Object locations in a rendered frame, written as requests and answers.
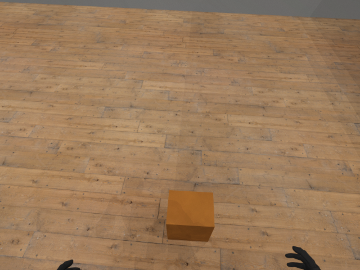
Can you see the carton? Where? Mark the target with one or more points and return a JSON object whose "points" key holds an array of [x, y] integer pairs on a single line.
{"points": [[190, 215]]}

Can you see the right robot hand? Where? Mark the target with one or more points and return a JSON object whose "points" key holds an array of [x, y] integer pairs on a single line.
{"points": [[308, 262]]}

